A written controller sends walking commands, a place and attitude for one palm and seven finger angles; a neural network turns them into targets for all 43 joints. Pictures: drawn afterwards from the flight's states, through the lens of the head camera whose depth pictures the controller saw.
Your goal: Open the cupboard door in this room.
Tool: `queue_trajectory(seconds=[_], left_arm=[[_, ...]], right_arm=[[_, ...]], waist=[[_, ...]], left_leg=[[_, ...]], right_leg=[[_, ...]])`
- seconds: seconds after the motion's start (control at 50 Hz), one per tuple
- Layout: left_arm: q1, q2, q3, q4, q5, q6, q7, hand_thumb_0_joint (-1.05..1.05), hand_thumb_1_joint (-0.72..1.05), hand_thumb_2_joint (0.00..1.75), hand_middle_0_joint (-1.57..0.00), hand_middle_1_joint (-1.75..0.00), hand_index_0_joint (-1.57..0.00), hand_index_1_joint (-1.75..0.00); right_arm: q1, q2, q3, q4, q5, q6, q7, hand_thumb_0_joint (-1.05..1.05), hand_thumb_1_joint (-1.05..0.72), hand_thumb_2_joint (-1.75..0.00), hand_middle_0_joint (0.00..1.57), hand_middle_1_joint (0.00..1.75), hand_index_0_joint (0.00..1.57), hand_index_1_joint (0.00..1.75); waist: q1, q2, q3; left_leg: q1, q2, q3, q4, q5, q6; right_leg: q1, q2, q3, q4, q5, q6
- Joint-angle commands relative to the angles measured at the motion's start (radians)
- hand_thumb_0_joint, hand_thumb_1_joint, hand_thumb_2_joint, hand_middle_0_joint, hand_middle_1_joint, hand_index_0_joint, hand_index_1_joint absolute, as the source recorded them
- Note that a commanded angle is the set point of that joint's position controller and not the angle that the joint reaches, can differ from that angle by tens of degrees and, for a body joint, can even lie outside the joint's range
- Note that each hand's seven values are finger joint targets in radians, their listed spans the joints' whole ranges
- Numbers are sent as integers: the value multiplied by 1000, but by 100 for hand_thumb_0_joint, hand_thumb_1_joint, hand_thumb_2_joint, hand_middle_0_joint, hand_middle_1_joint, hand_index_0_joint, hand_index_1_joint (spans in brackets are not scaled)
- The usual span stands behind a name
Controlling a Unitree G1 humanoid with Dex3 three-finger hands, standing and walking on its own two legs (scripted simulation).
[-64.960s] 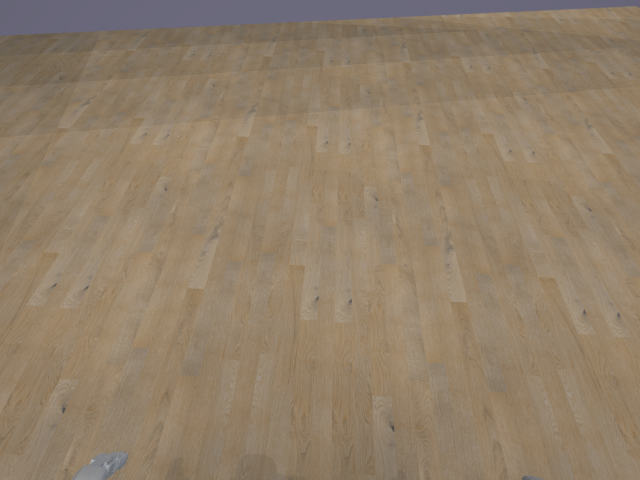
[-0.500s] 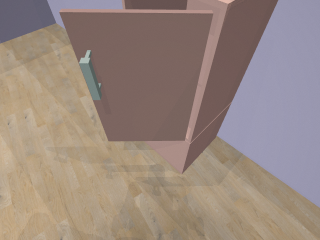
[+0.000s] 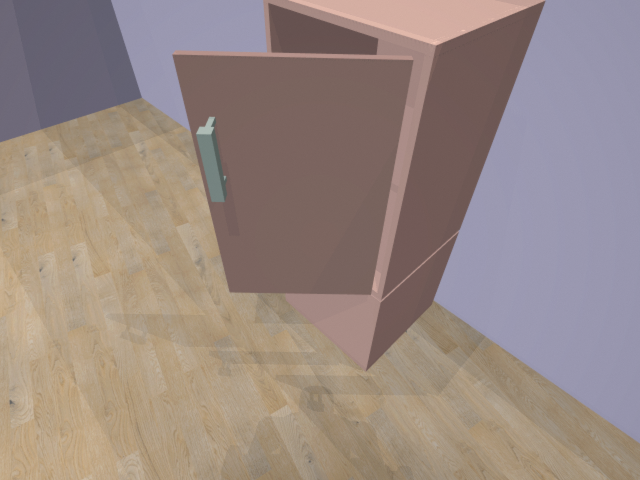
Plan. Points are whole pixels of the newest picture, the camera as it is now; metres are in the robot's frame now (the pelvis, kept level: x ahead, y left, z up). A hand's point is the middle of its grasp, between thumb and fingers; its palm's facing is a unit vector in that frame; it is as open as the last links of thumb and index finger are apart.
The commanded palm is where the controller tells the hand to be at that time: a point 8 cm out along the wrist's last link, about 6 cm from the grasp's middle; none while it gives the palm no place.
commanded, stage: come to a stop and stand still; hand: left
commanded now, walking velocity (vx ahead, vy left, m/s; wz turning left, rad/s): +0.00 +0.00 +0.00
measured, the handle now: (215, 159) +0.61 +0.22 +0.09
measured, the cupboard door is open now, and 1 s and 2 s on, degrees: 45 45 45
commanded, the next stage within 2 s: look again from close up in 0.46 s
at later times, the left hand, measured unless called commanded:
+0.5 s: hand out of the picture -0.07 +0.17 -0.17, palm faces +0.04 -0.98 -0.17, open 7.4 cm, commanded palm none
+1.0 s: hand out of the picture -0.07 +0.18 -0.17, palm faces +0.06 -0.98 -0.16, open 7.3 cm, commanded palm none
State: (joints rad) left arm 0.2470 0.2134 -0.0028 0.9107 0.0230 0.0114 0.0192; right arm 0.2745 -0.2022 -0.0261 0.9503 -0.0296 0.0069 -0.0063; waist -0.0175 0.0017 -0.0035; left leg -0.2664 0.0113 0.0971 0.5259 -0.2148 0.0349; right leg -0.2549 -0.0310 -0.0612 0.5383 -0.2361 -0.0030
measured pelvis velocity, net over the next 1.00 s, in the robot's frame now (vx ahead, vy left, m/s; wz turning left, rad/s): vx -0.04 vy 0.02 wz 0.01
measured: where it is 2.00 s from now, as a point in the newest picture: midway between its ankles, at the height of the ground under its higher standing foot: outside the picture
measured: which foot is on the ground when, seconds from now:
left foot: down 0.00-1.00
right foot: down 0.00-1.00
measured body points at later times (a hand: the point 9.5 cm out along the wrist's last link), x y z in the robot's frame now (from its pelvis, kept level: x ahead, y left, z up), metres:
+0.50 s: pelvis -0.03 +0.01 +0.00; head -0.04 +0.01 +0.45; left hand -0.07 +0.22 -0.16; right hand -0.04 -0.21 -0.15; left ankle +0.05 +0.10 -0.73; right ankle +0.04 -0.12 -0.73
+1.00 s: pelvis -0.04 +0.02 +0.00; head -0.05 +0.03 +0.45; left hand -0.07 +0.23 -0.16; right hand -0.04 -0.20 -0.16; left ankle +0.05 +0.10 -0.73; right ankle +0.03 -0.12 -0.73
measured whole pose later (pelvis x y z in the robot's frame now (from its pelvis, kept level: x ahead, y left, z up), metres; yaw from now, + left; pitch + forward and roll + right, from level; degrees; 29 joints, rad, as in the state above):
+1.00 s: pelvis -0.04 +0.02 +0.00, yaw +1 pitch -3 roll -1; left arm 0.38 0.12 0.02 1.07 0.04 0.00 0.03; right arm 0.31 -0.13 -0.04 1.09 -0.02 0.01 -0.02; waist 0.00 0.00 0.01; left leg -0.31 -0.03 0.09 0.46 -0.15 0.06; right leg -0.30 -0.04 -0.02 0.48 -0.19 0.02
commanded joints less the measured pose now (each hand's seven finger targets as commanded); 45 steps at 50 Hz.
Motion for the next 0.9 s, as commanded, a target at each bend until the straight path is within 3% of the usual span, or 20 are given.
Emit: queue_trajectory(seconds=[0.0,0.2,0.36,0.52,0.6,0.64,0.7,0.78,0.88], left_arm=[[46,130,35,-23,-2,-19,9,0,90,90,-20,-30,-20,-30],[130,86,29,72,1,-19,11,0,90,90,-20,-30,-20,-30],[181,43,27,122,2,-21,15,0,90,90,-20,-30,-20,-30],[216,5,26,144,5,-24,20,0,90,90,-20,-30,-20,-30],[221,-3,31,144,8,-19,21,0,90,90,-20,-30,-20,-30],[224,-13,30,144,8,-22,21,0,90,90,-20,-30,-20,-30],[223,-17,31,142,7,-23,21,0,90,90,-20,-30,-20,-30],[235,-20,34,144,12,-17,20,0,90,90,-20,-30,-20,-30],[243,-25,36,146,12,-18,17,0,90,90,-20,-30,-20,-30]], right_arm=[[9,-133,-29,-34,4,-24,-5,0,-90,-90,20,30,20,30],[79,-101,-25,53,8,-14,-8,0,-90,-90,20,30,20,30],[105,-72,-24,94,12,-14,-13,0,-90,-90,20,30,20,30],[110,-41,-24,108,15,-15,-16,0,-90,-90,20,30,20,30],[110,-33,-28,109,11,-9,-14,0,-90,-90,20,30,20,30],[107,-25,-27,108,12,-12,-16,0,-90,-90,20,30,20,30],[106,-27,-27,106,12,-15,-17,0,-90,-90,20,30,20,30],[90,-34,-30,101,11,-10,-16,0,-90,-90,20,30,20,30],[81,-39,-33,98,11,-11,-17,0,-90,-90,20,30,20,30]], waist=[[16,12,49],[8,-6,90],[10,16,88],[15,-12,86],[14,-6,118],[16,-2,112],[16,10,96],[25,14,124],[26,15,98]], left_leg=[[-68,98,-160,-211,-218,11],[-81,91,-155,-219,-274,5],[-90,95,-170,-228,-283,4],[-84,92,-170,-221,-261,2],[-116,87,-176,-230,-313,0],[-111,89,-176,-228,-281,2],[-103,96,-185,-245,-295,0],[-147,100,-200,-272,-351,4],[-125,99,-199,-273,-328,3]], right_leg=[[-17,-61,107,-158,-133,-29],[-70,-65,127,-208,-234,-22],[-70,-60,124,-198,-222,-21],[-72,-59,126,-191,-194,-18],[-102,-52,126,-191,-247,-14],[-88,-52,126,-181,-198,-16],[-75,-46,116,-168,-181,-14],[-72,-37,107,-155,-199,-10],[-54,-33,108,-141,-162,-13]])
